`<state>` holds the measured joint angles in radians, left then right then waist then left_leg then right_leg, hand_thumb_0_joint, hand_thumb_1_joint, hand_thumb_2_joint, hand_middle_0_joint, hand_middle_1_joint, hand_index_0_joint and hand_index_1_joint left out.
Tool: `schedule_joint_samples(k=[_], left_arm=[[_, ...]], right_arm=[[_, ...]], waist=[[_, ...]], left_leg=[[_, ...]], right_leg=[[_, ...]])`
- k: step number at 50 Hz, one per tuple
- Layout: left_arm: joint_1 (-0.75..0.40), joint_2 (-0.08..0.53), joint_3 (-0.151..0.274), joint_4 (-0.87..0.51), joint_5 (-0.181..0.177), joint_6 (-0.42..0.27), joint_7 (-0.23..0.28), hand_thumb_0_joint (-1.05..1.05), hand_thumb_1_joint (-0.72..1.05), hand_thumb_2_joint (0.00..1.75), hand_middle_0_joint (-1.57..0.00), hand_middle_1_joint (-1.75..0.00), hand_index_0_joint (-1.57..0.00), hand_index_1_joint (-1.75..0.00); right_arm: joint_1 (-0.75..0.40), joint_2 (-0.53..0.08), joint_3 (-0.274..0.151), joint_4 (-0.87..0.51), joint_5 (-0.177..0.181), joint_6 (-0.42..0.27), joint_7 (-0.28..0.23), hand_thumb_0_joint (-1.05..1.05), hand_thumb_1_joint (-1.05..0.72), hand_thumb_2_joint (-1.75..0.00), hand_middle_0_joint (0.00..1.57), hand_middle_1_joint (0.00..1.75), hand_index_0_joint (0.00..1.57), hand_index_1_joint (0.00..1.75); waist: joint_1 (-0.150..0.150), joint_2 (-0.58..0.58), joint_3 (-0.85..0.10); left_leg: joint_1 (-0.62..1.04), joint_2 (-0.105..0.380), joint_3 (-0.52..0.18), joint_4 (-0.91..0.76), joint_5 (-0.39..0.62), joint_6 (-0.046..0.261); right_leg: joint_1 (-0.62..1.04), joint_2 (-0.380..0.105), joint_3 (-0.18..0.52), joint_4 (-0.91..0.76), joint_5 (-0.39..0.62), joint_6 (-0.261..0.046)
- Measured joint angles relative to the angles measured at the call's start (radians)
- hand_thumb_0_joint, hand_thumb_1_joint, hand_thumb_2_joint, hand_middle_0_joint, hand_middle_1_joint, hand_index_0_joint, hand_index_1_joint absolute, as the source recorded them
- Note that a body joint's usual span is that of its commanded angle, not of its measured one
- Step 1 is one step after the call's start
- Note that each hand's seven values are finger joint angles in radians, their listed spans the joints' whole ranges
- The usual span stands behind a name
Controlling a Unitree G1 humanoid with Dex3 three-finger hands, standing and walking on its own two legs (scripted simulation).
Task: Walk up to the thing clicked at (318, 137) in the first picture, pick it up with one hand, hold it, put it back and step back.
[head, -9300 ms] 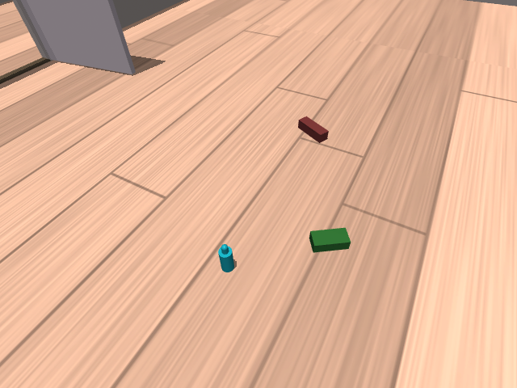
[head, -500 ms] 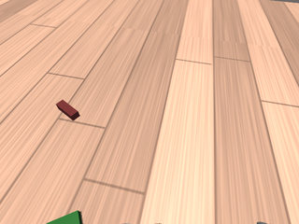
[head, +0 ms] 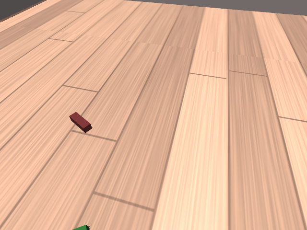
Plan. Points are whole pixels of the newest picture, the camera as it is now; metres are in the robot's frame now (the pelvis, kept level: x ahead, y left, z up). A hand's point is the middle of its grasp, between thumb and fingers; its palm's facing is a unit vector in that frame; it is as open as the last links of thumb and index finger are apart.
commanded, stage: walk up
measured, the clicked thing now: (80, 122) +1.08 +0.66 -0.74
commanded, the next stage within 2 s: stand in 0.70 s
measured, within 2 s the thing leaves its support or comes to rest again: neither
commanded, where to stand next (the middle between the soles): +0.08 +0.00 m, yaw -2 degrees
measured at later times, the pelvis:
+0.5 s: pelvis +0.03 -0.01 +0.01, yaw +0 degrees
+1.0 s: pelvis +0.01 -0.01 +0.01, yaw +0 degrees
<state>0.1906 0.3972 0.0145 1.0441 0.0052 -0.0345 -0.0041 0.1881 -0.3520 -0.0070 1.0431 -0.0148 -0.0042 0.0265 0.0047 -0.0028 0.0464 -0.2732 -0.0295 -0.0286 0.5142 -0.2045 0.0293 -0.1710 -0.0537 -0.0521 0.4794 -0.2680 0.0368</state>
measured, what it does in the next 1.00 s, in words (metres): stands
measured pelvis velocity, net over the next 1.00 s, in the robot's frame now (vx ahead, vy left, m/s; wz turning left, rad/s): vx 0.01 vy -0.01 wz -0.01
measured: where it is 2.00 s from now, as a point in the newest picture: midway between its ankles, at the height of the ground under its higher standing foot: outside the picture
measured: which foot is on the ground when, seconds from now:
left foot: down 0.00-1.00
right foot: down 0.00-1.00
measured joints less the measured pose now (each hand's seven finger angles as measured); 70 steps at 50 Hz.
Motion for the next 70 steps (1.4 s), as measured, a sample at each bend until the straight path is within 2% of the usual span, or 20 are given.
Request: schedule_joint_samples(k=[11,23,35,45,70], left_arm=[[-0.05,-0.027,-0.022,0.043,-0.003,0.001,0.005,0.01,0.91,0.9,-0.2,-0.3,-0.21,-0.3],[-0.089,-0.027,-0.014,0.075,0.003,0.003,0.01,0.01,0.91,0.9,-0.2,-0.3,-0.21,-0.3],[-0.087,-0.029,-0.007,0.091,0.006,0.012,0.009,0.01,0.91,0.9,-0.2,-0.3,-0.21,-0.3],[-0.103,-0.042,-0.009,0.096,-0.005,0.029,0.008,0.01,0.91,0.9,-0.2,-0.3,-0.2,-0.3],[-0.055,-0.044,-0.009,0.105,0.004,0.03,-0.002,0.01,0.91,0.9,-0.2,-0.3,-0.2,-0.3]], right_arm=[[-0.076,-0.004,-0.003,0.031,0.01,-0.006,-0.012,0.0,-0.9,-0.9,0.2,0.3,0.21,0.3],[-0.127,-0.005,-0.008,0.057,0.01,-0.001,-0.014,0.0,-0.91,-0.9,0.2,0.3,0.21,0.3],[-0.114,0.001,-0.008,0.088,0.007,0.009,-0.013,0.0,-0.91,-0.9,0.2,0.3,0.21,0.3],[-0.133,0.014,0.003,0.1,0.014,-0.005,-0.027,0.0,-0.91,-0.9,0.2,0.3,0.21,0.3],[-0.083,0.004,-0.002,0.123,0.006,0.002,-0.018,0.0,-0.91,-0.9,0.2,0.3,0.21,0.3]], waist=[[0.002,0.001,-0.003],[0.004,0.009,-0.004],[0.0,0.006,0.008],[-0.001,-0.006,0.027],[-0.01,0.005,0.009]], left_leg=[[0.051,0.002,-0.007,-0.057,0.005,-0.006],[0.088,0.002,-0.011,-0.096,0.012,-0.012],[0.105,-0.001,-0.011,-0.122,0.022,-0.011],[0.127,0.002,0.002,-0.18,0.062,-0.015],[0.103,0.023,-0.006,-0.191,0.097,-0.032]], right_leg=[[0.058,0.003,-0.008,-0.067,0.008,-0.001],[0.096,0.004,-0.013,-0.106,0.013,-0.004],[0.113,0.001,-0.014,-0.133,0.023,-0.002],[0.117,0.003,0.0,-0.165,0.055,-0.002],[0.083,0.024,-0.005,-0.157,0.079,-0.021]])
